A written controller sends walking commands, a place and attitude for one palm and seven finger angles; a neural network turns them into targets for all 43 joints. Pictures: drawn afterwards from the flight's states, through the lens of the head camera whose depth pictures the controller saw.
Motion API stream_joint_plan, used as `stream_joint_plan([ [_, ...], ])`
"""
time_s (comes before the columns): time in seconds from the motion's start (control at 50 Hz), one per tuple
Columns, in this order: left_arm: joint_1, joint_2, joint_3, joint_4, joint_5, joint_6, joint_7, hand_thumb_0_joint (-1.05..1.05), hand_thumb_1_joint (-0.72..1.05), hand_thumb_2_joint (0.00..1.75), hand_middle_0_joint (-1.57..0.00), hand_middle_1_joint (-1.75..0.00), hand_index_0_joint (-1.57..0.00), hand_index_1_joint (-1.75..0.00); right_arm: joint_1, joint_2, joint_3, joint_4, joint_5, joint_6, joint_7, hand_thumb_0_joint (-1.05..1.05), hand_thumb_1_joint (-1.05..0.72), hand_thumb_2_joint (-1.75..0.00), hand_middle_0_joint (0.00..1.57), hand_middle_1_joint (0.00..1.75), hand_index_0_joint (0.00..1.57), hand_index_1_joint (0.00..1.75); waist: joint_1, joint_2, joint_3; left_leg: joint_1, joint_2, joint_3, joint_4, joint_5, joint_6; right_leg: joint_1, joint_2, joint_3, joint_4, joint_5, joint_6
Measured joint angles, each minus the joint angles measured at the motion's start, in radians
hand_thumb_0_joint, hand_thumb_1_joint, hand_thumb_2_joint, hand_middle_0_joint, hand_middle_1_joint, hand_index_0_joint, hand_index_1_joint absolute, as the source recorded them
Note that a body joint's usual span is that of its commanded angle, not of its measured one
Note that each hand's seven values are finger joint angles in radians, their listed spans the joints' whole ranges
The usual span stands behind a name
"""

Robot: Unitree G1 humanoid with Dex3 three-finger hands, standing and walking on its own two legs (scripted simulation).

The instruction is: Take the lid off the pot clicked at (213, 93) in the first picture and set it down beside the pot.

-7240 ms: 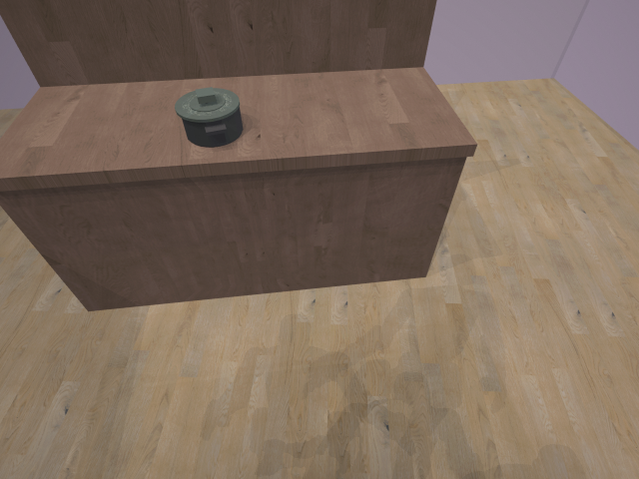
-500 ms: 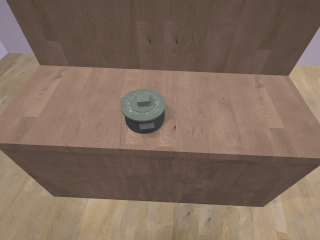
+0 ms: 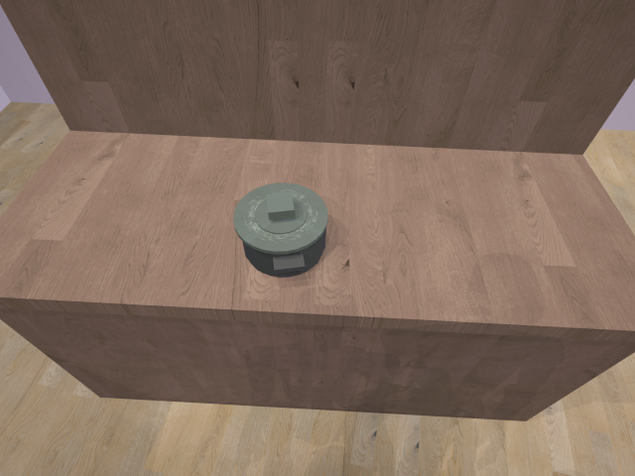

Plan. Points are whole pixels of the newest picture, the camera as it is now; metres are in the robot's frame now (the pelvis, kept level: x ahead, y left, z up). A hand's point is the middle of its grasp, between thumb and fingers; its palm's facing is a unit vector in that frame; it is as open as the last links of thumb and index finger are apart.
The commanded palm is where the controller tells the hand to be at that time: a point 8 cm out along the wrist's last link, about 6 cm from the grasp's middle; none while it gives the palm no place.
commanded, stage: shuffle to correct the standing spot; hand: left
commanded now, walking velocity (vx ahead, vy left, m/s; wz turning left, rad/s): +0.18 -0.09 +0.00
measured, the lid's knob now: (280, 205) +0.54 +0.10 +0.00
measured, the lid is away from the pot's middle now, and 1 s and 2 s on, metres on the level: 0.00 0.00 0.00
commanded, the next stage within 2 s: come to a stop and stand still in 0.28 s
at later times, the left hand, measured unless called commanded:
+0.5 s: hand out of the picture +0.05 +0.17 -0.18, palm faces +0.10 -0.98 -0.19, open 7.3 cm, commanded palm none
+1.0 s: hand out of the picture +0.03 +0.18 -0.18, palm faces +0.04 -0.99 -0.15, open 7.3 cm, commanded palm none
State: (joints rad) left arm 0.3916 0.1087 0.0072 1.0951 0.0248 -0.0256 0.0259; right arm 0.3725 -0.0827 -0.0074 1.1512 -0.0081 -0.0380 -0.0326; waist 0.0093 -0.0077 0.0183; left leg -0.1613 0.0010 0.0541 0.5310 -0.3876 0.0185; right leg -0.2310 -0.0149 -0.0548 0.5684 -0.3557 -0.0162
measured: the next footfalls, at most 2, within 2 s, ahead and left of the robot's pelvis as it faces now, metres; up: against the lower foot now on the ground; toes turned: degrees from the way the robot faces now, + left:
left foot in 0.68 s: +0.10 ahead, +0.10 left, +0.00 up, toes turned +3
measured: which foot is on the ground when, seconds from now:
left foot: down 0.00-0.50, up 0.52-0.66, down 0.68-1.00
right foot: down 0.00-1.00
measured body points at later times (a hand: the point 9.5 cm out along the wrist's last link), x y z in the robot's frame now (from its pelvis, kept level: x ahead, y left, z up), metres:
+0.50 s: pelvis +0.05 -0.01 -0.01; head +0.07 +0.00 +0.44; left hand +0.04 +0.22 -0.17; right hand +0.03 -0.22 -0.16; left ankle -0.06 +0.10 -0.72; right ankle +0.01 -0.11 -0.73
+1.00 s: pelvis +0.05 +0.03 +0.00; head +0.04 +0.03 +0.45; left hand +0.03 +0.24 -0.16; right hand +0.06 -0.20 -0.16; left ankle +0.06 +0.09 -0.73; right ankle +0.01 -0.11 -0.73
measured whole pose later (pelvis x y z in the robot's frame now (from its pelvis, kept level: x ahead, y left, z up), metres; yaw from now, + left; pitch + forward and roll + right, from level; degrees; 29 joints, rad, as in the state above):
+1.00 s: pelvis +0.05 +0.03 +0.00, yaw +1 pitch -1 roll -2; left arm 0.34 0.11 -0.02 1.09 0.03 0.00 0.04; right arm 0.31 -0.17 -0.01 1.05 -0.01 -0.01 -0.03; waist -0.01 0.03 0.00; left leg -0.28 -0.01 0.10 0.60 -0.31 0.08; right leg -0.16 -0.04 -0.06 0.52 -0.35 0.01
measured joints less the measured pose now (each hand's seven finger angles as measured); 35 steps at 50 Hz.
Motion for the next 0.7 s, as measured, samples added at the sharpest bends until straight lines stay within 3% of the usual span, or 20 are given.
stream_joint_plan([
  [0.3,-0.047,0.002,0.014,0.002,-0.005,-0.008,0.012,0.00,0.92,0.90,-0.20,-0.30,-0.20,-0.30,-0.080,-0.020,-0.017,0.000,0.002,-0.004,-0.022,0.02,-0.92,-0.90,0.20,0.30,0.20,0.30,-0.005,-0.026,0.002,-0.004,0.016,-0.009,0.114,-0.078,-0.003,0.031,0.008,-0.019,0.055,-0.088,-0.007],
  [0.42,-0.074,0.032,0.020,0.005,-0.009,0.018,0.011,0.01,0.92,0.90,-0.20,-0.30,-0.20,-0.30,-0.084,-0.030,-0.021,-0.015,-0.008,-0.013,-0.023,0.01,-0.92,-0.90,0.20,0.30,0.20,0.30,-0.023,-0.027,0.000,0.044,0.015,-0.014,0.044,-0.090,-0.006,-0.029,0.000,-0.036,0.188,-0.120,-0.021],
  [0.46,-0.095,0.043,0.025,-0.006,-0.011,0.022,0.009,0.01,0.92,0.90,-0.20,-0.30,-0.20,-0.30,-0.073,-0.030,-0.016,-0.013,-0.009,-0.006,-0.022,0.01,-0.92,-0.90,0.20,0.30,0.20,0.30,-0.021,-0.015,0.010,0.057,0.018,-0.025,0.039,-0.075,-0.003,-0.024,-0.001,-0.051,0.137,-0.105,-0.025],
  [0.48,-0.104,0.050,0.028,-0.020,-0.012,0.015,0.007,0.01,0.92,0.90,-0.20,-0.30,-0.20,-0.30,-0.068,-0.027,-0.014,-0.012,-0.005,0.000,-0.022,0.01,-0.91,-0.90,0.20,0.30,0.20,0.30,-0.016,-0.017,0.020,0.048,0.014,-0.028,0.070,-0.066,-0.002,-0.007,-0.005,-0.044,0.072,0.006,-0.028],
  [0.5,-0.110,0.056,0.033,-0.030,-0.012,0.002,0.009,0.01,0.92,0.90,-0.20,-0.30,-0.20,-0.30,-0.066,-0.025,-0.013,-0.008,0.000,0.008,-0.021,0.01,-0.91,-0.90,0.20,0.30,0.20,0.30,-0.010,-0.017,0.028,0.019,0.015,-0.027,0.135,-0.052,-0.004,0.011,-0.006,-0.045,0.047,0.029,-0.024],
  [0.54,-0.113,0.057,0.029,-0.041,-0.011,-0.017,0.015,0.01,0.92,0.90,-0.20,-0.30,-0.20,-0.30,-0.073,-0.028,-0.015,0.001,0.011,0.027,-0.019,0.01,-0.91,-0.90,0.20,0.30,0.20,0.30,0.000,-0.006,0.035,-0.050,0.017,-0.032,0.283,-0.107,-0.010,0.045,0.000,-0.054,0.014,-0.007,-0.017],
  [0.58,-0.105,0.053,0.020,-0.046,-0.003,-0.013,0.019,0.00,0.92,0.90,-0.20,-0.30,-0.20,-0.30,-0.088,-0.031,-0.020,0.000,0.012,0.041,-0.017,0.01,-0.91,-0.90,0.20,0.30,0.20,0.30,0.005,0.002,0.036,-0.102,0.019,-0.023,0.337,-0.149,-0.014,0.071,0.005,-0.054,-0.026,-0.008,-0.015],
  [0.62,-0.099,0.047,0.012,-0.046,0.001,-0.002,0.020,0.00,0.92,0.90,-0.20,-0.30,-0.20,-0.30,-0.108,-0.034,-0.020,-0.009,0.007,0.047,-0.019,0.01,-0.92,-0.90,0.20,0.30,0.20,0.30,0.001,0.001,0.045,-0.129,0.020,-0.005,0.291,-0.125,-0.017,0.085,0.007,-0.050,-0.052,0.007,-0.012],
  [0.68,-0.092,0.034,-0.002,-0.038,-0.007,0.012,0.015,0.00,0.92,0.90,-0.20,-0.30,-0.20,-0.30,-0.117,-0.047,-0.017,-0.023,0.006,0.032,-0.012,0.02,-0.93,-0.90,0.20,0.30,0.20,0.30,-0.011,0.009,0.064,-0.107,0.029,0.002,0.075,0.079,-0.018,0.086,0.019,-0.052,-0.035,0.003,-0.001],
  [0.7,-0.094,0.033,-0.005,-0.031,-0.012,0.017,0.013,0.00,0.91,0.90,-0.20,-0.30,-0.20,-0.30,-0.122,-0.043,-0.016,-0.020,0.006,0.027,-0.011,0.02,-0.93,-0.90,0.20,0.30,0.20,0.30,-0.011,-0.001,0.074,-0.100,0.027,0.006,0.068,0.104,-0.007,0.088,0.016,-0.048,-0.022,-0.006,0.004],
])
